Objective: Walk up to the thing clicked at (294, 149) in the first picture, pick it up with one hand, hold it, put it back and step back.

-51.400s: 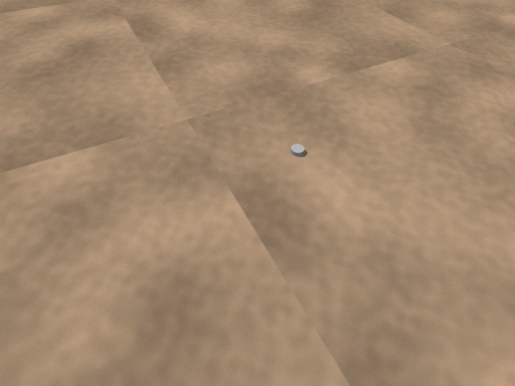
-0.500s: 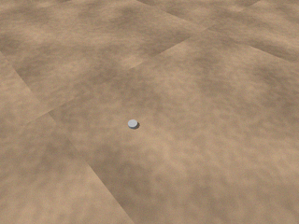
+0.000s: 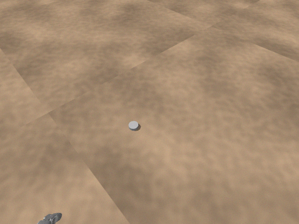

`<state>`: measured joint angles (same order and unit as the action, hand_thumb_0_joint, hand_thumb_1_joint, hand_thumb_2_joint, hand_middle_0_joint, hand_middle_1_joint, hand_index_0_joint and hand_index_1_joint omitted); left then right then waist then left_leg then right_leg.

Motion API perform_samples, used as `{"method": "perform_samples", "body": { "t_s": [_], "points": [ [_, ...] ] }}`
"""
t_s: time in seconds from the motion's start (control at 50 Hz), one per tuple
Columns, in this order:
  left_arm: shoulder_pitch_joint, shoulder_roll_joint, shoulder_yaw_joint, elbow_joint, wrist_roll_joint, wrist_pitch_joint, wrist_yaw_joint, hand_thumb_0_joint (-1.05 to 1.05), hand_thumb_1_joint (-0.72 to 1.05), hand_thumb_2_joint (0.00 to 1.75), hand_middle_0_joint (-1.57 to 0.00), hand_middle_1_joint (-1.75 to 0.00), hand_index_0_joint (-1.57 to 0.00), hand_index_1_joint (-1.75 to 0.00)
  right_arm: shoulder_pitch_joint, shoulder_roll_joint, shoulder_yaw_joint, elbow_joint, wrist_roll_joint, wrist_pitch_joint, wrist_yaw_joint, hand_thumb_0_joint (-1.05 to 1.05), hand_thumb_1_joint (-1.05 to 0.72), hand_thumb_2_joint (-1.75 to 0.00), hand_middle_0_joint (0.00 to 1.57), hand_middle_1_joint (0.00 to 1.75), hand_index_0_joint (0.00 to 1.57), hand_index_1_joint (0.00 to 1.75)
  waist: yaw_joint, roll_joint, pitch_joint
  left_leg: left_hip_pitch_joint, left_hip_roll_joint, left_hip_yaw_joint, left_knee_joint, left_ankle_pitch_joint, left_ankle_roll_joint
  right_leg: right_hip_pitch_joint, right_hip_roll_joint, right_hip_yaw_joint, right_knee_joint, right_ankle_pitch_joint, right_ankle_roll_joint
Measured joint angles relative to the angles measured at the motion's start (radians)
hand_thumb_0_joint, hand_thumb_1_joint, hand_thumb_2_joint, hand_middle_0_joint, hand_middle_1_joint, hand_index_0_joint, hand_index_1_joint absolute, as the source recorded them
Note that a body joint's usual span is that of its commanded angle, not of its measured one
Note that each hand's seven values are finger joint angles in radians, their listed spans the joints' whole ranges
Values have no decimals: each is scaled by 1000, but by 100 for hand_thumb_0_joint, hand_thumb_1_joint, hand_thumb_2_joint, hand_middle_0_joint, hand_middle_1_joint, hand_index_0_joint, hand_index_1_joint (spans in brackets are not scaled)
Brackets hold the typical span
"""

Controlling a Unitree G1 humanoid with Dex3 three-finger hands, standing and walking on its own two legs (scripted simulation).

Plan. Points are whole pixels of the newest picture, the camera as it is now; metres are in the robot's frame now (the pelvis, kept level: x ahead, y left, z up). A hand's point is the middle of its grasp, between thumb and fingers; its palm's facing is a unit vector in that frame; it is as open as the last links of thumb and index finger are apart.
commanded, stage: step back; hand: left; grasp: from above
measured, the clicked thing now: (133, 125) +0.93 +0.18 -0.75
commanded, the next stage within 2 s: stand in 0.14 s
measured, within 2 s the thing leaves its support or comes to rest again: neither
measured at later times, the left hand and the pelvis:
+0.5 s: hand out of the picture +0.10 +0.25 -0.14, palm faces -0.01 -0.94 -0.34, open 7.4 cm; pelvis +0.01 +0.00 +0.02, yaw -1 degrees
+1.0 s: hand out of the picture +0.05 +0.24 -0.14, palm faces -0.03 -0.94 -0.34, open 7.4 cm; pelvis -0.02 -0.01 +0.02, yaw -1 degrees
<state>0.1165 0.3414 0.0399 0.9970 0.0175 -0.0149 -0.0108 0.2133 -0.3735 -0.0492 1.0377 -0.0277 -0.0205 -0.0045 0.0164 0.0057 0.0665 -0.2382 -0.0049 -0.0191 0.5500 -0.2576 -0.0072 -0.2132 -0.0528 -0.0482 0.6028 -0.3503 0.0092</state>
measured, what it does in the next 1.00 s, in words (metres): stands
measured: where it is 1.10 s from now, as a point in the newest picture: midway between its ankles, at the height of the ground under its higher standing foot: outside the picture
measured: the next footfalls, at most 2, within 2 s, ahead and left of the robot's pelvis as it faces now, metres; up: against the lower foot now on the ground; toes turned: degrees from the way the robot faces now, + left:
none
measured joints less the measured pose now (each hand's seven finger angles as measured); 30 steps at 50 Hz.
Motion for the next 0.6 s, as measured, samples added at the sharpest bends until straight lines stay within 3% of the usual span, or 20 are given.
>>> {"method": "perform_samples", "body": {
  "t_s": [0.18, 0.38, 0.6],
  "points": [
    [-40, 19, -10, 46, -23, 6, 12, 1, 90, 90, -21, -30, -21, -30, -92, 46, 29, 14, 10, -5, -1, 1, -90, -89, 20, 30, 20, 30, 4, -27, 8, 25, 16, 7, -29, -26, -1, 52, 17, 6, -100, 35, 9],
    [-53, -3, -36, 103, -17, 7, 9, 1, 90, 90, -21, -30, -21, -30, -171, 32, 40, 26, 20, -4, -2, 1, -90, -89, 20, 30, 20, 30, 4, 0, 7, 96, 16, 13, -138, 30, 0, 125, 19, 9, -221, 100, 14],
    [-39, 3, -37, 140, -11, 3, 3, 1, 90, 90, -21, -30, -21, -30, -162, 29, 44, 65, 16, 3, 10, 1, -90, -89, 20, 30, 20, 30, 2, 7, 2, 122, 22, 12, -214, 90, -8, 143, 26, 7, -280, 151, 7]
  ]
}}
